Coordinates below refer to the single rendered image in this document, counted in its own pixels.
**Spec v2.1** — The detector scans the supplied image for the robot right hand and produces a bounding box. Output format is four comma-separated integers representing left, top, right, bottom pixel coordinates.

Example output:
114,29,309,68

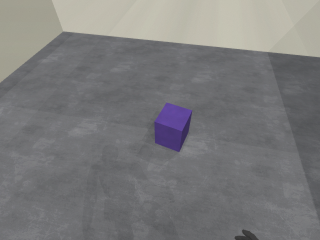
234,229,258,240

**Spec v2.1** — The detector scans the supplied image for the carton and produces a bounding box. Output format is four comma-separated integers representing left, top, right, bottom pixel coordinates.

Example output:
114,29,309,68
154,103,192,152

